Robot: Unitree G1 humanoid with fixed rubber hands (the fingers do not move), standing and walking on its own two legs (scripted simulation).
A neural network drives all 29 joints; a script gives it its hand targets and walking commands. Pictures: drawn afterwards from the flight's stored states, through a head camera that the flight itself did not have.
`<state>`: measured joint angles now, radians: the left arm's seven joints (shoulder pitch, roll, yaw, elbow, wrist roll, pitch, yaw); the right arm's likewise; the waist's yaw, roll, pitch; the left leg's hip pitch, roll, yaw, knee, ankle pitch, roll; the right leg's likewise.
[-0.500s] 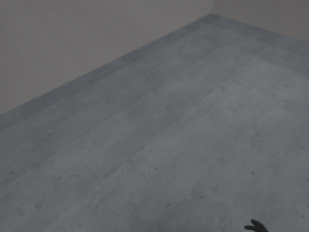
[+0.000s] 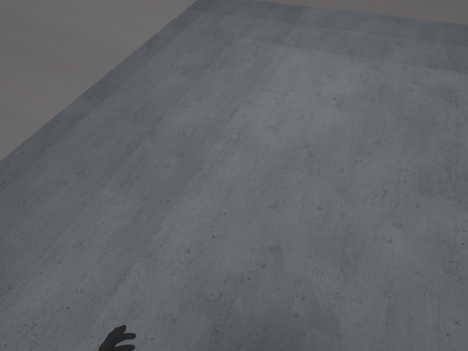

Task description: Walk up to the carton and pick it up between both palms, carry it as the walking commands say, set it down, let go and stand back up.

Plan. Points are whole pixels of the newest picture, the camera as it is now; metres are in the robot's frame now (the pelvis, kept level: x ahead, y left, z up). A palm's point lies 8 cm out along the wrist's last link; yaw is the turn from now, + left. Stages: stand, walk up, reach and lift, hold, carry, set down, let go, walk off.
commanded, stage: walk up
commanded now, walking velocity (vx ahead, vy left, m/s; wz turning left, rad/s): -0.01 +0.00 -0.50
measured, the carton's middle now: out of the picture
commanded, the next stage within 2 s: none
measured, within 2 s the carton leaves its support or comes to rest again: neither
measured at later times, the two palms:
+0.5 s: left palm out of the picture +0.14 +0.30 -0.13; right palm out of the picture +0.04 -0.24 -0.09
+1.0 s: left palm (124, 334) +0.19 +0.22 -0.09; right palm out of the picture -0.03 -0.27 -0.11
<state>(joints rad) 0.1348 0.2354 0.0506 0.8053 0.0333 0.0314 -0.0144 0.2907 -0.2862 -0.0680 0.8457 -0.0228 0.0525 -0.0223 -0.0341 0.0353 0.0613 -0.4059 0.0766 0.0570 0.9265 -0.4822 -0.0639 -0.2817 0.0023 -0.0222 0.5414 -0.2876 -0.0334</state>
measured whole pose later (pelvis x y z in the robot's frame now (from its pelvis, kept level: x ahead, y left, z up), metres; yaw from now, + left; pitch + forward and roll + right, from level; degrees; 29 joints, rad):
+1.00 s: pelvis -0.01 +0.02 +0.01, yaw -30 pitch +0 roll +3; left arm 0.23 0.27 0.05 0.83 0.03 0.04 0.00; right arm 0.13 -0.28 -0.05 0.82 -0.02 0.07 -0.01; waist 0.03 0.01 0.06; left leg -0.46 0.06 0.02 0.98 -0.40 -0.07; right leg -0.23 0.02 0.09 0.46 -0.22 -0.03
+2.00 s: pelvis -0.01 +0.05 +0.01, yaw -59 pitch +0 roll +2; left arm 0.21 0.26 0.04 0.86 0.02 0.03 0.01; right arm 0.08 -0.27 -0.04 0.84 -0.01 0.06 -0.01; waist 0.04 0.01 0.08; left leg -0.43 0.06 0.03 0.89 -0.40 -0.08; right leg -0.21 0.00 0.07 0.48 -0.27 -0.02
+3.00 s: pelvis +0.00 +0.09 +0.01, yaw -89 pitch +1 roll +2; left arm 0.26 0.26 0.06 0.84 0.02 0.03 0.01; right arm 0.08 -0.27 -0.04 0.85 0.01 0.06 -0.02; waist 0.05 0.00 0.04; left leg -0.32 0.04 0.03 0.75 -0.43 -0.08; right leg -0.24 0.03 0.13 0.46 -0.23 -0.01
